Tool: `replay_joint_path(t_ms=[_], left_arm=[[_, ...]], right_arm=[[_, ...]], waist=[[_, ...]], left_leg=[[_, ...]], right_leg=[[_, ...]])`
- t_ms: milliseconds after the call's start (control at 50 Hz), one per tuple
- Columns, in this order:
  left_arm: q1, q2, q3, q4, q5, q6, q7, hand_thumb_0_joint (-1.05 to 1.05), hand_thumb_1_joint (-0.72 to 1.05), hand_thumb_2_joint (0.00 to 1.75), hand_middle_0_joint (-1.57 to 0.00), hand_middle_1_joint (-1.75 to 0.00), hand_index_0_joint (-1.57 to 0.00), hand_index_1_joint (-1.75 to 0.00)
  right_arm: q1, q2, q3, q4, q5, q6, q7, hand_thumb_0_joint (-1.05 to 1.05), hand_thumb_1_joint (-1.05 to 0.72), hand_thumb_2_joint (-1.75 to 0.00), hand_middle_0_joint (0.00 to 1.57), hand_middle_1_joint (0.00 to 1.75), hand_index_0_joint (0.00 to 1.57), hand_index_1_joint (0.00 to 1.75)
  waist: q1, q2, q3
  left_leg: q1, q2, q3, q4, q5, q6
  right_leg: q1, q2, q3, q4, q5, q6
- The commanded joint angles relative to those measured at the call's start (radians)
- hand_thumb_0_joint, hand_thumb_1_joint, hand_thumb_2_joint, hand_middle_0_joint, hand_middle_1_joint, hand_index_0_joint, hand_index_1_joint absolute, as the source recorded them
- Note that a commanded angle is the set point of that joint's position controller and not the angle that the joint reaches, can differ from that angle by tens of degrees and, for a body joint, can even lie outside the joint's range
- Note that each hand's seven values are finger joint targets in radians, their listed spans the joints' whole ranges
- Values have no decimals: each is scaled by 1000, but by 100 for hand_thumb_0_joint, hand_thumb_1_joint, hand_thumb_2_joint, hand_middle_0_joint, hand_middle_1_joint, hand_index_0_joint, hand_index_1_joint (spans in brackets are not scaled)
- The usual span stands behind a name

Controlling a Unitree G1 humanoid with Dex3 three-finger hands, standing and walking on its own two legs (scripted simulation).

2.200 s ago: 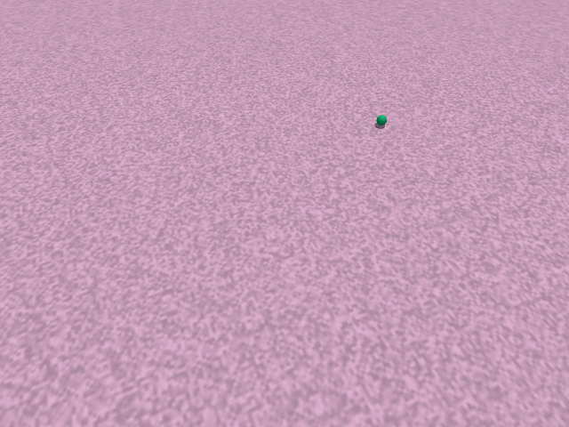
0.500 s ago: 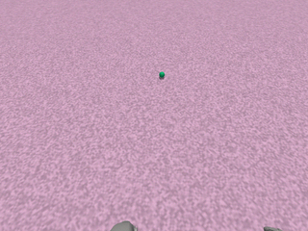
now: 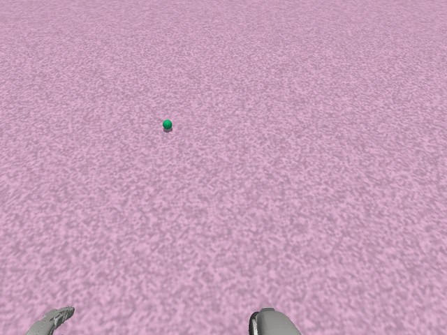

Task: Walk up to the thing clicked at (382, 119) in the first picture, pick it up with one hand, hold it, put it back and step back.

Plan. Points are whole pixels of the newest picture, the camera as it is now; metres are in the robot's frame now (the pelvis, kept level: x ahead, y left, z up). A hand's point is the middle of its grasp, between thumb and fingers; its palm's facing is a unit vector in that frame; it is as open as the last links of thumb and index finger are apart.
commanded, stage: walk up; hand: left
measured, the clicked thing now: (167, 124) +1.44 +0.24 -0.74
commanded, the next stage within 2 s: none
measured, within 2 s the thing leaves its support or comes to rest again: neither
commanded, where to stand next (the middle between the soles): +1.06 -0.02 m, yaw -1 degrees
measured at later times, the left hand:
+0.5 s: hand (88, 272) +0.30 +0.29 -0.16, palm faces -0.05 -0.93 -0.36, open 7.4 cm
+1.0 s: hand (123, 155) +0.62 +0.24 -0.13, palm faces -0.07 -0.91 -0.41, open 7.4 cm
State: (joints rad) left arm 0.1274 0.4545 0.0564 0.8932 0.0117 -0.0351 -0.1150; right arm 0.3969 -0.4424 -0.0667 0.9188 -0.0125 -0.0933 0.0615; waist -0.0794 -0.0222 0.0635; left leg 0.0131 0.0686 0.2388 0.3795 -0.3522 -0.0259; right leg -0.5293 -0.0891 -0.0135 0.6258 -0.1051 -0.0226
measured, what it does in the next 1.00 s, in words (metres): walks ahead: right foot, then left foot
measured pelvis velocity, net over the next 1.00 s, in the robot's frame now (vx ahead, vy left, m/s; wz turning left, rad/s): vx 0.50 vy -0.03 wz -0.05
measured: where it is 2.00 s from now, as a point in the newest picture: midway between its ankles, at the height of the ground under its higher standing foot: (213, 191)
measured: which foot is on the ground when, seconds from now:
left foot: down 0.00-0.08, up 0.10-0.46, down 0.48-0.92, up 0.94-1.00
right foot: up 0.00-0.04, down 0.06-0.50, up 0.52-0.88, down 0.90-1.00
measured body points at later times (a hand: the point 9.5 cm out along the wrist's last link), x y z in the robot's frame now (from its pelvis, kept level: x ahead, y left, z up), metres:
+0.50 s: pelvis +0.27 +0.01 -0.02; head +0.29 +0.02 +0.43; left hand +0.31 +0.34 -0.14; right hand +0.37 -0.33 -0.11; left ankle +0.39 +0.13 -0.74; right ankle +0.18 -0.13 -0.73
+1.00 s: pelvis +0.50 -0.03 -0.02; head +0.51 -0.05 +0.43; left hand +0.62 +0.29 -0.10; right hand +0.51 -0.35 -0.15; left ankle +0.41 +0.11 -0.68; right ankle +0.57 -0.14 -0.74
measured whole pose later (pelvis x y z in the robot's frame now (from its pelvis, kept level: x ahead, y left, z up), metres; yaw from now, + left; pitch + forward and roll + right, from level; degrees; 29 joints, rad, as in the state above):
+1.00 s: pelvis +0.50 -0.03 -0.02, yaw -3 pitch -3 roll +0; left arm 0.19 0.40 0.05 0.88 0.01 -0.10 -0.06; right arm 0.34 -0.43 -0.04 0.92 0.00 -0.04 0.05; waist -0.02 0.05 0.07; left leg -0.27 0.04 0.02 1.02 -0.47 0.03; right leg -0.37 -0.04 -0.09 0.65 -0.23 -0.03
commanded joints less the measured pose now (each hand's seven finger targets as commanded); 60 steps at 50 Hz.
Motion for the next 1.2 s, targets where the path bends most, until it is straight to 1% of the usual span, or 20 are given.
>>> replay_joint_path(t_ms=[0, 40, 60, 80, 180, 280, 380, 440, 460, 480, 500, 600, 680, 780, 860, 880, 900, 920, 1040, 1180], left_arm=[[-37, 143, 50, -71, -5, -28, 9, 0, 90, 90, -20, -30, -20, -30], [223, 238, 96, -7, 4, -41, 40, 0, 90, 90, -20, -30, -20, -30], [287, 327, 119, -22, 5, -47, 57, 0, 90, 90, -20, -30, -20, -30], [262, 356, 120, -37, -23, -46, 63, 0, 90, 90, -20, -30, -20, -30], [95, 222, 73, -83, -32, -63, 80, 0, 90, 90, -20, -30, -20, -30], [103, 239, 78, -114, -7, -85, 73, 0, 90, 90, -20, -30, -20, -30], [116, 249, 73, -113, -3, -85, 63, 0, 90, 90, -20, -30, -20, -30], [113, 211, 49, -109, 0, -80, 67, 0, 90, 90, -20, -30, -20, -30], [141, 161, 30, -114, -5, -78, 71, 0, 90, 90, -20, -30, -20, -30], [188, 92, 14, -124, -25, -74, 75, 0, 90, 90, -20, -30, -20, -30], [152, 212, 39, -103, -16, -68, 94, 0, 90, 90, -20, -30, -20, -30], [212, 192, 32, -26, -18, -58, 71, 0, 90, 90, -20, -30, -20, -30], [130, 168, 37, -54, -3, -47, 42, 0, 90, 90, -20, -30, -20, -30], [58, 152, 50, -54, -1, -48, 34, 0, 90, 90, -20, -30, -20, -30], [163, 178, 71, -17, 3, -60, 47, 0, 90, 90, -20, -30, -20, -30], [266, 217, 90, 0, 6, -69, 60, 0, 90, 90, -20, -30, -20, -30], [340, 307, 113, -6, 9, -78, 76, 0, 90, 90, -20, -30, -20, -30], [310, 339, 108, -17, -8, -74, 79, 0, 90, 90, -20, -30, -20, -30], [127, 228, 69, -83, -11, -75, 87, 0, 90, 90, -20, -30, -20, -30], [158, 245, 76, -105, -2, -77, 76, 0, 90, 90, -20, -30, -20, -30]], right_arm=[[-69, -279, -80, -97, 0, -15, -30, 0, -90, -90, 20, 30, 20, 30], [-12, -190, -43, -110, 1, -10, -31, 0, -90, -90, 20, 30, 20, 30], [30, -112, -13, -135, 8, -11, -28, 0, -90, -90, 20, 30, 20, 30], [-10, -211, -36, -120, 16, -5, -37, 0, -90, -90, 20, 30, 20, 30], [-5, -189, -36, -63, 12, 12, -25, 0, -90, -90, 20, 30, 20, 30], [-106, -178, -49, -91, -8, 17, 11, 0, -90, -90, 20, 30, 20, 30], [-196, -154, -58, -110, -7, -8, 25, 0, -90, -90, 20, 30, 20, 30], [-41, -195, -86, -56, -12, -16, 9, 0, -90, -90, 20, 30, 20, 30], [80, -254, -106, -32, -25, -22, -2, 0, -90, -90, 20, 30, 20, 30], [122, -334, -121, -58, -34, -29, -13, 0, -90, -90, 20, 30, 20, 30], [79, -360, -128, -69, 11, -21, -13, 0, -90, -90, 20, 30, 20, 30], [-93, -235, -67, -111, 19, -23, -26, 0, -90, -90, 20, 30, 20, 30], [-92, -253, -68, -126, 7, -25, -18, 0, -90, -90, 20, 30, 20, 30], [-111, -256, -67, -133, 14, -18, -11, 0, -90, -90, 20, 30, 20, 30], [-112, -215, -47, -140, 14, -5, -17, 0, -90, -90, 20, 30, 20, 30], [-83, -170, -29, -142, 11, -6, -19, 0, -90, -90, 20, 30, 20, 30], [-48, -96, -3, -166, 13, -8, -19, 0, -90, -90, 20, 30, 20, 30], [-69, -188, -26, -144, 14, 5, -31, 0, -90, -90, 20, 30, 20, 30], [-20, -187, -38, -58, 11, 21, -11, 0, -90, -90, 20, 30, 20, 30], [-169, -155, -48, -104, -5, 14, 16, 0, -90, -90, 20, 30, 20, 30]], waist=[[72, 74, -50], [197, -149, -217], [199, -340, -265], [210, -231, -235], [87, -106, -50], [104, -90, -20], [112, -81, -29], [7, 38, -92], [-55, 205, -151], [-44, 366, -192], [-44, 212, -176], [67, 152, -39], [48, 169, -9], [54, 150, 9], [136, 39, -66], [186, -94, -133], [196, -313, -172], [198, -203, -132], [88, -139, -23], [128, -109, -3]], left_leg=[[-93, 212, -96, 23, 364, 159], [-307, 91, -55, 508, 311, 105], [-566, -29, -80, 737, -136, 65], [-669, -30, -200, 844, -164, 52], [-533, 69, -284, 718, 34, 57], [-546, 87, -232, 460, 88, 16], [-364, 38, -173, 229, 226, 31], [-39, -35, -128, 184, 168, 62], [105, 63, -281, 86, 1, 121], [222, 348, -802, -85, -166, 224], [132, 410, -909, -140, -233, 316], [-160, 240, -394, -115, 168, 232], [-183, 219, -330, -150, 85, 267], [-237, 188, -276, -117, 75, 216], [-338, 137, -202, 146, 182, 158], [-411, 63, -137, 412, 243, 127], [-621, -56, -126, 697, -114, 77], [-703, -60, -217, 796, -193, 68], [-559, 36, -277, 604, 16, 43], [-469, 26, -193, 287, 144, 30]], right_leg=[[229, 64, -88, -97, -4, -32], [652, 28, 49, -150, -173, -68], [818, -228, 493, -239, -278, -151], [777, -319, 728, -338, -277, -255], [374, -149, 256, -338, -9, -193], [281, -159, 193, -397, -242, -229], [247, -139, 130, -332, -181, -180], [124, -69, 38, -62, -12, -125], [28, 9, -29, 254, 19, -87], [-205, 148, -23, 510, -368, -24], [-211, 96, 88, 590, -428, -40], [-51, -23, 65, 399, -243, 0], [-24, -32, 5, 190, -185, 23], [101, 2, -50, 2, -17, 7], [425, 67, -77, -81, -75, -25], [582, 15, 19, -160, -195, -58], [710, -251, 438, -280, -283, -136], [639, -361, 667, -379, -394, -234], [349, -181, 173, -371, -148, -199], [295, -183, 105, -363, -272, -196]])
